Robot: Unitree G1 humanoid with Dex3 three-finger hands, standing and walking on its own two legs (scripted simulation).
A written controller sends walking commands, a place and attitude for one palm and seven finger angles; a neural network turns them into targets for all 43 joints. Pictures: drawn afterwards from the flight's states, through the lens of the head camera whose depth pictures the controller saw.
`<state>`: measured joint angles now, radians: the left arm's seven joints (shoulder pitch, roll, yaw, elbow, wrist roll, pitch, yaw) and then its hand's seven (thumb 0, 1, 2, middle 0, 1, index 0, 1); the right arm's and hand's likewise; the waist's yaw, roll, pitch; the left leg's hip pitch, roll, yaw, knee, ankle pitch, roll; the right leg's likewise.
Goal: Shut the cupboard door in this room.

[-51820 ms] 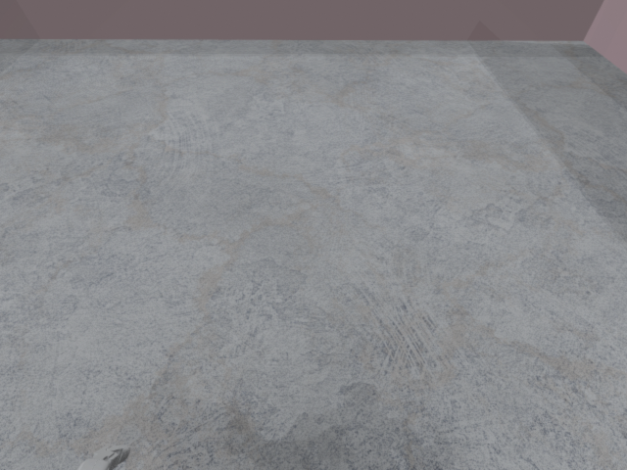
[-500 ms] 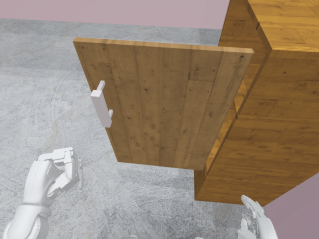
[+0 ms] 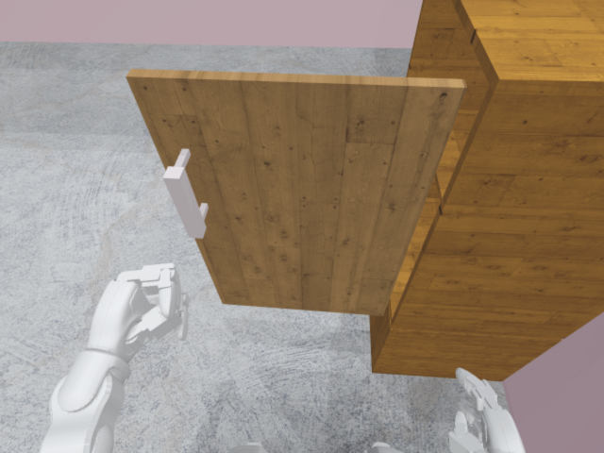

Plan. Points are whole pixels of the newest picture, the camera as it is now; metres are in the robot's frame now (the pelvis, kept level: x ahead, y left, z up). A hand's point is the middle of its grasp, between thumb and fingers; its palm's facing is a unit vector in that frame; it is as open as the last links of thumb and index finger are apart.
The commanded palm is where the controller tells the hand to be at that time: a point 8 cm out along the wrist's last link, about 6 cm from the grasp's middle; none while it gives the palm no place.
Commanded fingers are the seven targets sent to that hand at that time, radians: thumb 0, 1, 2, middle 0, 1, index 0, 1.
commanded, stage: bring the fist close to the handle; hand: left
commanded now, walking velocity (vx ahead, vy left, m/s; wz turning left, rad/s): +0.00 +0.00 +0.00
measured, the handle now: (190, 195) +0.45 +0.19 +0.08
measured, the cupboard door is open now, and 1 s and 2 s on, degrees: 89 89 79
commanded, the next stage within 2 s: push the door shut along its arc in 1.04 s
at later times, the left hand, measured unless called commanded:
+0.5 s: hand (187, 261) +0.33 +0.17 +0.09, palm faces -0.04 -1.00 -0.01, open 3.1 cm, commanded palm +0.30 +0.22 +0.08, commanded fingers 0.00 0.90 0.90 -1.30 -1.50 -1.30 -1.50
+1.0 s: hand (202, 257) +0.34 +0.15 +0.08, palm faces -0.04 -1.00 -0.02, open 3.1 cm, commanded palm +0.32 +0.21 +0.08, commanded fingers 0.00 0.90 0.90 -1.30 -1.50 -1.30 -1.50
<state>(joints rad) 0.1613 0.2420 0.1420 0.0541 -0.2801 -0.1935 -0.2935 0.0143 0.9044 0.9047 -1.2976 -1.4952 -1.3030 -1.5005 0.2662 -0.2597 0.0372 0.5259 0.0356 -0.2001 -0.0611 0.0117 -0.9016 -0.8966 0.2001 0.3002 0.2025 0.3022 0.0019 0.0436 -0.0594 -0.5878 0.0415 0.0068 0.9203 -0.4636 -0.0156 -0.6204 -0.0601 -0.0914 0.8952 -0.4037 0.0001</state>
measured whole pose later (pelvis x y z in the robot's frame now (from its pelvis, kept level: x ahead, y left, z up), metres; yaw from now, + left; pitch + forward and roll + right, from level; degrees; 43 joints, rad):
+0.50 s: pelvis +0.01 +0.01 +0.00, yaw -1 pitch +8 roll +0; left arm -0.07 0.21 0.14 0.22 -0.23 -0.26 -0.20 0.02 0.90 0.90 -1.30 -1.50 -1.30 -1.50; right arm 0.26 -0.25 0.02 0.57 0.03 -0.16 -0.04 0.01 -0.90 -0.90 0.20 0.30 0.20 0.30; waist 0.00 0.03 -0.06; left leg -0.57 0.03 0.03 0.88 -0.46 0.00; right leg -0.62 -0.07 -0.07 0.87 -0.39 0.01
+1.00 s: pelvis +0.00 +0.00 +0.01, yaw -1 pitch +8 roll +1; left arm -0.16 0.21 0.16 0.39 -0.22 -0.26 -0.20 0.02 0.90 0.90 -1.30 -1.50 -1.30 -1.50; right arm 0.27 -0.26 0.01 0.59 0.04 -0.10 -0.03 0.01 -0.90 -0.90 0.20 0.30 0.20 0.30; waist -0.01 0.03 -0.05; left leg -0.55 0.04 0.04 0.84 -0.43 -0.02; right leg -0.60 -0.06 -0.06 0.85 -0.38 0.00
